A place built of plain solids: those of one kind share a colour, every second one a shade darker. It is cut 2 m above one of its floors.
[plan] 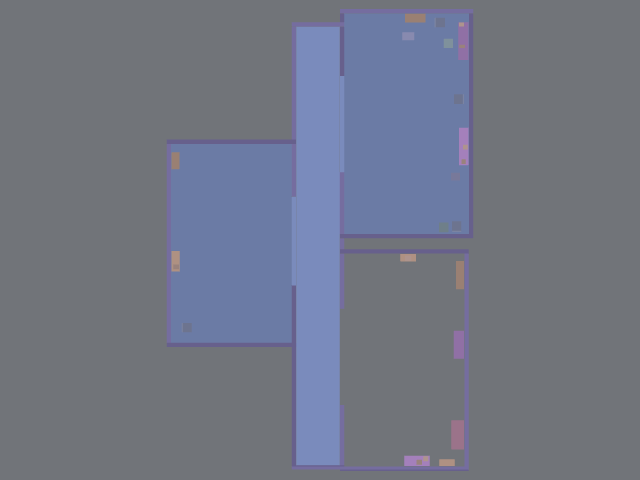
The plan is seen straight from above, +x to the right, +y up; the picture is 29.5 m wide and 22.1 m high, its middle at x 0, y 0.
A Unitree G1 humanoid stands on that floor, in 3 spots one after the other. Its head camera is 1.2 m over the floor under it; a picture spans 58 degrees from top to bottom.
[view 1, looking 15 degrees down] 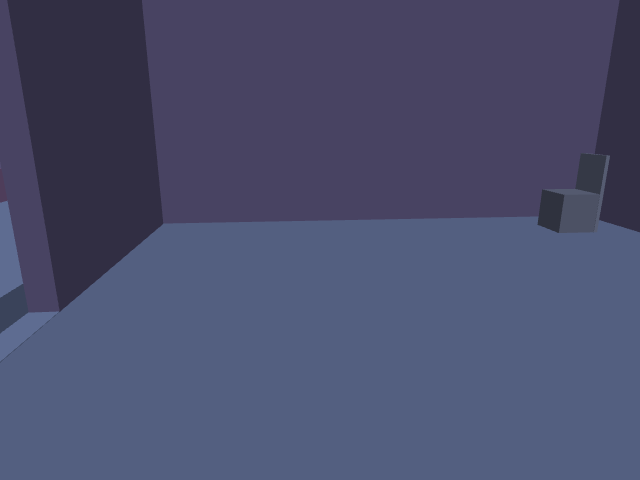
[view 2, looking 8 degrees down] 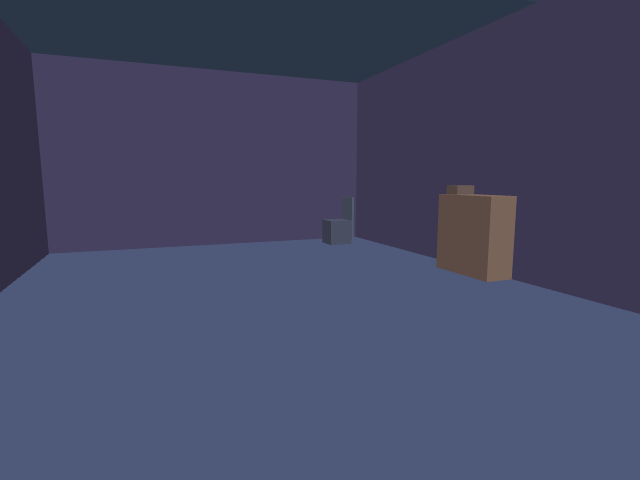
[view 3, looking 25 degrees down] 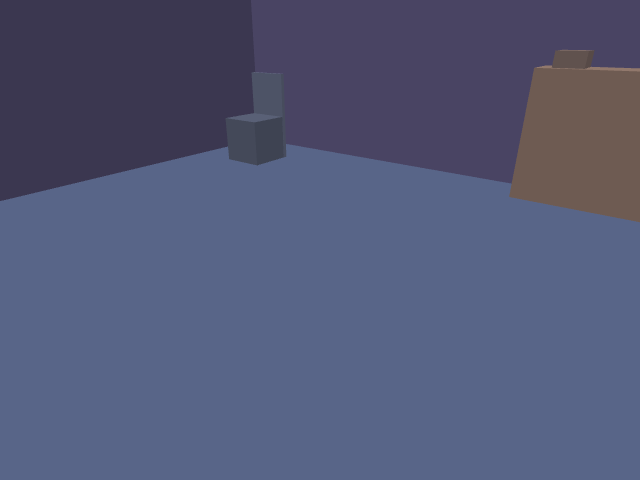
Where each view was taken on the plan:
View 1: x -2.78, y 0.70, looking -95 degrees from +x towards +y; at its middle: floor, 4.64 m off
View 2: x -2.78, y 3.36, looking -112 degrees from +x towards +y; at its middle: floor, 8.62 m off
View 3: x -2.78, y -0.65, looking -143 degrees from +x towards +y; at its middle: floor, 2.84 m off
